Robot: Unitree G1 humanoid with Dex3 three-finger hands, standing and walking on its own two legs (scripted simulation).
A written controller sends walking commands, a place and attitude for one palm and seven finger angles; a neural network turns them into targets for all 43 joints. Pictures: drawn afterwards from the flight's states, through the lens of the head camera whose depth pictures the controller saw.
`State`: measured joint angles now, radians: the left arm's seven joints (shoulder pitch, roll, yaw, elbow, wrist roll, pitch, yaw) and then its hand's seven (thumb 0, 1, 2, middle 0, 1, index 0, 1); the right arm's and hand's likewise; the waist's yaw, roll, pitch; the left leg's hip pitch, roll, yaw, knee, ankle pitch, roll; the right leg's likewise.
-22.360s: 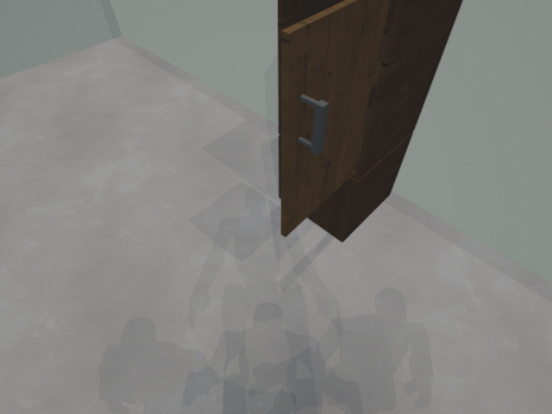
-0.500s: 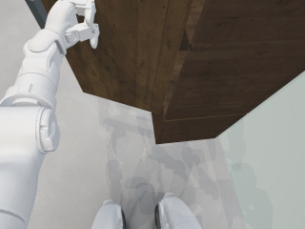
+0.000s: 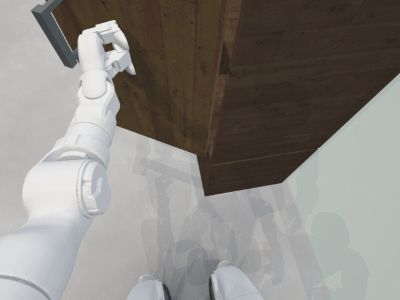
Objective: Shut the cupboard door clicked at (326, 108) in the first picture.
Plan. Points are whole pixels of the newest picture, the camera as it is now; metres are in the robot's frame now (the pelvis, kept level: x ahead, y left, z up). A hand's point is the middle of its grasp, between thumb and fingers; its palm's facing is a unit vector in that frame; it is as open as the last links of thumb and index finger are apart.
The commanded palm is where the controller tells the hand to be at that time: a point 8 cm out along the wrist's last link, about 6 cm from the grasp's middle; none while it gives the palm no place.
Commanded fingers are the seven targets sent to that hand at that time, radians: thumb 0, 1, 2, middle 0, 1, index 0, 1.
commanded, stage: pull the fist back off the door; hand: left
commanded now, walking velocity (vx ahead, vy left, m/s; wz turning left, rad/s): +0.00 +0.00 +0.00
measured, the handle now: (63, 33) +0.64 +0.17 +0.11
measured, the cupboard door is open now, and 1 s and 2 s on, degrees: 59 59 59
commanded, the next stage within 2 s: draw the hand back to the body in 0.46 s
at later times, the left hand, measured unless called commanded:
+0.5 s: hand (123, 92) +0.47 +0.06 +0.11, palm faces +0.03 -1.00 -0.02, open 3.1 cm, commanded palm +0.45 +0.10 +0.11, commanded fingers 0.00 0.90 0.90 -1.30 -1.50 -1.30 -1.50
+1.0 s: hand (71, 128) +0.39 +0.12 +0.15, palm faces +0.05 -1.00 -0.02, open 3.1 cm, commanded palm +0.34 +0.17 +0.16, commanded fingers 0.00 0.90 0.90 -1.25 -1.44 -1.25 -1.44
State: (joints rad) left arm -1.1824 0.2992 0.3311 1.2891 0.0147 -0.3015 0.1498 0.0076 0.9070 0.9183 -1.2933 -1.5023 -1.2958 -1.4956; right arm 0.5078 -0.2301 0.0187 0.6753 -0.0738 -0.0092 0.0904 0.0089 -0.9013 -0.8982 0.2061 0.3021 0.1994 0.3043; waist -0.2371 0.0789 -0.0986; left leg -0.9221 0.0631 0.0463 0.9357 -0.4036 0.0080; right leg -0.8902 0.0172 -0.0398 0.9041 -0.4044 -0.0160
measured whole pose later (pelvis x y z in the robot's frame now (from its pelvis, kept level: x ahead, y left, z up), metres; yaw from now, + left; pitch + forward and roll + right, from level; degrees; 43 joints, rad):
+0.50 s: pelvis +0.02 -0.01 +0.02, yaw +1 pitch +14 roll +0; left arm -0.74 0.09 0.10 0.93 -0.06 -0.37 0.14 0.01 0.90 0.90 -1.30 -1.50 -1.30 -1.50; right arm 0.31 -0.26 -0.04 0.65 -0.01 0.00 0.05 0.01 -0.90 -0.90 0.20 0.30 0.20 0.30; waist -0.09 0.04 -0.10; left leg -0.66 0.04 0.04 0.82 -0.39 0.00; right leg -0.64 0.00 -0.04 0.82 -0.42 -0.02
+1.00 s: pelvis +0.01 -0.01 +0.04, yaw +1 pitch +6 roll +0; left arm -0.35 0.17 0.13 0.50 -0.17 -0.23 -0.03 0.01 0.90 0.90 -1.30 -1.50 -1.30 -1.50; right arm 0.33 -0.26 -0.01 0.65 0.05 0.00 -0.02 0.02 -0.90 -0.90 0.20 0.30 0.20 0.30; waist -0.04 0.05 -0.06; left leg -0.43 0.04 0.06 0.66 -0.32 -0.01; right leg -0.42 0.01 -0.03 0.67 -0.35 -0.03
